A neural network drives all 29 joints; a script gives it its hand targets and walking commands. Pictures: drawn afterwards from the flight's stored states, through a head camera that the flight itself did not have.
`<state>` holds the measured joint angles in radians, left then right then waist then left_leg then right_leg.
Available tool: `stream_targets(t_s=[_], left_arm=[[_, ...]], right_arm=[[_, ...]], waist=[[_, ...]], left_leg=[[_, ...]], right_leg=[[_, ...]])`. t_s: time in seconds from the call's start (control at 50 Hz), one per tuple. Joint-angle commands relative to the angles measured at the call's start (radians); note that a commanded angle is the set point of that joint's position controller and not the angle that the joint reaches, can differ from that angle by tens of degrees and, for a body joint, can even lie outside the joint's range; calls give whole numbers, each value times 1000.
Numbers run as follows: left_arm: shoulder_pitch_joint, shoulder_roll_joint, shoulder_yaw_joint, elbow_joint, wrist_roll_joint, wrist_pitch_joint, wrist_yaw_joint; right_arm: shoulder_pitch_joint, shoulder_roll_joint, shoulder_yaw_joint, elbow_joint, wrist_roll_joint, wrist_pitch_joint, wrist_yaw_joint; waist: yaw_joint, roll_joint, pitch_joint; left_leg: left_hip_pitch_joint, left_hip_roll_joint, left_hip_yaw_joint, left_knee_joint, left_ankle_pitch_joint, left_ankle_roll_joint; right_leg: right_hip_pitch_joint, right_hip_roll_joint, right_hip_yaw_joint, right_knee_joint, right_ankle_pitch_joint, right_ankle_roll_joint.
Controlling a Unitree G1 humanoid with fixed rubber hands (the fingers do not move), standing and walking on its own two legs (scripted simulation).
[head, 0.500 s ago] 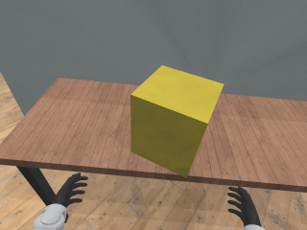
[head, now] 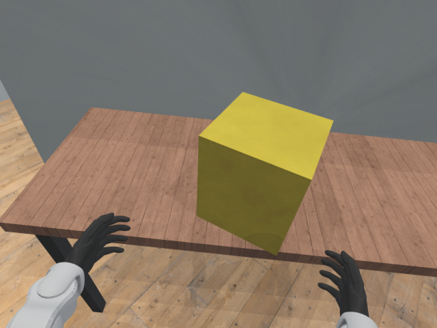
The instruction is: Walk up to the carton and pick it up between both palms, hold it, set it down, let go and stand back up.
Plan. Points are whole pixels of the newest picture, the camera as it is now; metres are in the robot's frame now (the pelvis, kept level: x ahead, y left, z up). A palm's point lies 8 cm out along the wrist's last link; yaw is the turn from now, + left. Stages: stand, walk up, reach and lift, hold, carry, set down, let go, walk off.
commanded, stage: reach and lift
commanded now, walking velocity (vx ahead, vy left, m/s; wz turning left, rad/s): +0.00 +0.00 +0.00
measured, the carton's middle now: (259, 172) +0.44 -0.09 +0.06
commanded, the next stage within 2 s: none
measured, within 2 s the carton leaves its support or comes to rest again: neither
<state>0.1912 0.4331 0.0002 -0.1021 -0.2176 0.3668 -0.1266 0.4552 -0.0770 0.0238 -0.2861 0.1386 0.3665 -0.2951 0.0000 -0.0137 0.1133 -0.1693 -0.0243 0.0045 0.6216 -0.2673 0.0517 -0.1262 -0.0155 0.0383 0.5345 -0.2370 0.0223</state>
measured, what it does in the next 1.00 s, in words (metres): stands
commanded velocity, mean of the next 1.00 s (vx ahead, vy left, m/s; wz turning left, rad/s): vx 0.00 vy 0.00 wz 0.00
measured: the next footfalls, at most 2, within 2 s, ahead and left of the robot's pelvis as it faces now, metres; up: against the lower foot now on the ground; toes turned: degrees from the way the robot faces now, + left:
none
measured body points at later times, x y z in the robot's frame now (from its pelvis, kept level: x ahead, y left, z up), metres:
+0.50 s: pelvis +0.03 +0.00 +0.01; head +0.00 +0.03 +0.45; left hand +0.27 +0.22 +0.08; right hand +0.23 -0.22 +0.09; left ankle +0.06 +0.08 -0.73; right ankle +0.05 -0.16 -0.73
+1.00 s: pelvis +0.05 +0.00 +0.01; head +0.04 +0.03 +0.46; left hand +0.34 +0.20 +0.12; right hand +0.29 -0.21 +0.11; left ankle +0.06 +0.08 -0.73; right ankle +0.05 -0.16 -0.73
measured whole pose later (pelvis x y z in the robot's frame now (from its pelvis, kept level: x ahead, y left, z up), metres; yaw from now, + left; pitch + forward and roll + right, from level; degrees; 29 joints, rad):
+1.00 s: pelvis +0.05 +0.00 +0.01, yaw +0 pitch -5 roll -2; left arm -0.02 0.43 0.00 -0.27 -0.28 0.57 -0.13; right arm 0.14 -0.08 -0.10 -0.37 0.20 0.56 -0.33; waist 0.00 -0.01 0.07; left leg -0.17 -0.02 0.00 0.54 -0.29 0.06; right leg -0.10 0.00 0.05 0.41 -0.23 0.03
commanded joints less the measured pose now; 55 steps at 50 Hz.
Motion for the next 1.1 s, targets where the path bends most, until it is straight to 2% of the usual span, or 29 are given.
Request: stream_targets(t_s=[0.0, 0.08, 0.12, 0.16, 0.22, 0.34, 0.52, 0.64, 0.8, 0.86, 0.98, 1.08], left_arm=[[-170, 151, 1, -229, -62, -98, -5], [-188, 158, -12, -259, -69, -98, -11], [-171, 160, -14, -276, -78, -90, -16], [-141, 157, -22, -310, -88, -75, -19], [-165, 172, -16, -336, -111, -47, -20], [-266, 192, 3, -313, -130, -2, -13], [-360, 228, 28, -379, -142, 14, -5], [-398, 218, 48, -370, -129, 73, -15], [-467, 206, 91, -379, -104, 138, -23], [-506, 208, 99, -384, -104, 153, -22], [-598, 218, 108, -360, -105, 180, -19], [-710, 229, 112, -278, -103, 204, -23]], right_arm=[[-182, -100, -114, -366, 40, -25, 20], [-156, -62, -112, -327, 63, 10, 15], [-135, -47, -113, -333, 71, 28, 8], [-110, -46, -125, -356, 78, 41, 1], [-154, -46, -137, -425, 80, 54, -13], [-274, -48, -146, -491, 61, 71, -26], [-318, -52, -164, -410, 55, 127, -33], [-378, -76, -182, -369, 71, 145, -51], [-439, -104, -165, -364, 94, 138, -59], [-470, -112, -169, -357, 97, 137, -62], [-550, -126, -184, -312, 100, 151, -62], [-659, -139, -205, -228, 97, 180, -62]], waist=[[-21, 218, -89], [-42, 224, -59], [-53, 203, -48], [-65, 184, -48], [-63, 148, -64], [-51, 118, -103], [-87, 137, -149], [-107, 130, -182], [-111, 116, -242], [-118, 116, -262], [-137, 116, -288], [-163, 117, -282]], left_leg=[[-402, 219, -69, -534, -507, 49], [-288, 197, -84, -508, -449, 6], [-226, 183, -86, -484, -394, -10], [-155, 166, -87, -460, -337, -25], [-82, 131, -72, -423, -274, -39], [-90, 108, -43, -397, -262, -25], [-46, 108, -30, -382, -175, -38], [24, 101, -17, -354, -24, -59], [113, 84, 2, -305, 221, -71], [135, 81, 7, -293, 274, -74], [151, 79, 14, -285, 306, -76], [126, 80, 13, -301, 246, -69]], right_leg=[[436, 103, -51, -20, 103, -14], [346, 72, -28, -78, 83, -26], [301, 55, -18, -109, 80, -32], [254, 40, -11, -143, 83, -40], [174, 14, 6, -188, 48, -49], [111, 0, 18, -193, -8, -52], [96, -4, 22, -193, 70, -59], [102, -6, 12, -208, 170, -56], [108, 0, -1, -207, 304, -42], [106, 2, -4, -206, 332, -38], [107, 5, -7, -206, 352, -39], [111, 6, -7, -210, 325, -43]])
